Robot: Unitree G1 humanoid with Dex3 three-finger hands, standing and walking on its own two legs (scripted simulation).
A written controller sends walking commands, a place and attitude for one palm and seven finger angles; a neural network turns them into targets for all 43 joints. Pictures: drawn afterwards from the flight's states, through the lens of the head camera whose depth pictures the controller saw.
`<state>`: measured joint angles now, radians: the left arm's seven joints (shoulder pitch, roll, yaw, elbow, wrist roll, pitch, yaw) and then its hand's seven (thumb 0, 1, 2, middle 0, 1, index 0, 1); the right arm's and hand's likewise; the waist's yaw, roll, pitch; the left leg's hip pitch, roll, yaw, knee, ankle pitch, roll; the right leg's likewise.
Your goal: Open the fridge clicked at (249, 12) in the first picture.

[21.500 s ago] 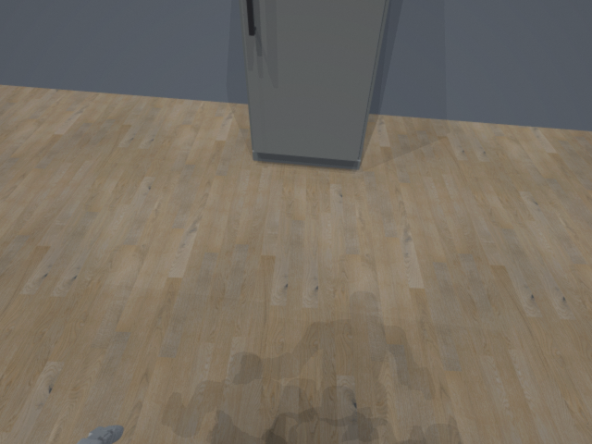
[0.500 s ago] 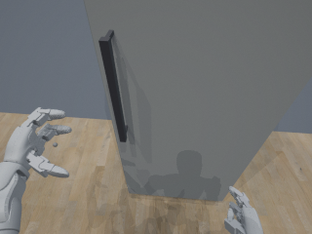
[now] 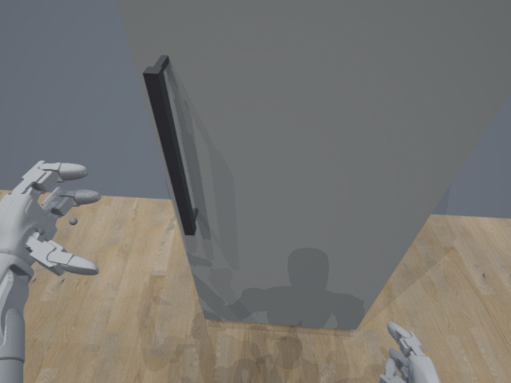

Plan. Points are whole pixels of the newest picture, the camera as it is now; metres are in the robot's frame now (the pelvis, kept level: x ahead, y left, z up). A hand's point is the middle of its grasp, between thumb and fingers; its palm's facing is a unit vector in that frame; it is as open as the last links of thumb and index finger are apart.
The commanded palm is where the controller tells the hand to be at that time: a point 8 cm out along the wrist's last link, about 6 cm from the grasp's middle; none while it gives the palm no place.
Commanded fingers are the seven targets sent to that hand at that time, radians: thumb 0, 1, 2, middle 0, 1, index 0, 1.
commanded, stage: raise the hand to about handle height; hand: left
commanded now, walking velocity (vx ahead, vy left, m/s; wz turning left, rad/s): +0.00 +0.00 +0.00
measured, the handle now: (179, 161) +0.44 +0.18 +0.12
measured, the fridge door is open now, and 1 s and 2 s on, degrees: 0 0 0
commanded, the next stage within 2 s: move the hooked fingers beside the handle in 0.12 s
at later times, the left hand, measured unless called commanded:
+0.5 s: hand (98, 217) +0.29 +0.26 +0.14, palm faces +0.09 -0.99 -0.06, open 14.0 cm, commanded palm +0.26 +0.30 +0.14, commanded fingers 0.00 -0.50 0.30 -0.30 -1.20 -0.30 -1.20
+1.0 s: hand (110, 199) +0.33 +0.26 +0.13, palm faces +0.07 -1.00 -0.04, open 14.0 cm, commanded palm +0.30 +0.30 +0.13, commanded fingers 0.00 -0.50 0.30 -0.30 -1.20 -0.30 -1.20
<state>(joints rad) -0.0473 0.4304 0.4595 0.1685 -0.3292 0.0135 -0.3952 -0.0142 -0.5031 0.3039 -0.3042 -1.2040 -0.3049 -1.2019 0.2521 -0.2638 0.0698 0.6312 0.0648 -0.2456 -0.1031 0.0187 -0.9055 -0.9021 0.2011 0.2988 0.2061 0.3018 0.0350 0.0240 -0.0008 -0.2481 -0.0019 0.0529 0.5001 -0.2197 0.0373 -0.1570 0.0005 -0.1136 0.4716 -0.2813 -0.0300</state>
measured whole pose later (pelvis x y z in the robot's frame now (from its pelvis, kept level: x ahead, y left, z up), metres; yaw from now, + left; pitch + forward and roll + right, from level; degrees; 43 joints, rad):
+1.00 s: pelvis +0.00 -0.01 +0.00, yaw -1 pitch +1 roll +0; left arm -0.23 0.45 0.44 0.42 -0.30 -0.02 -0.40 -0.01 -0.50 0.30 -0.30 -1.20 -0.30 -1.20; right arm 0.28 -0.27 0.05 0.63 0.08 -0.21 -0.11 0.02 -0.91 -0.90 0.20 0.30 0.21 0.30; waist 0.00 0.03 -0.02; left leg -0.32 0.01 0.06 0.55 -0.25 0.03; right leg -0.25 0.01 -0.10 0.54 -0.31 -0.04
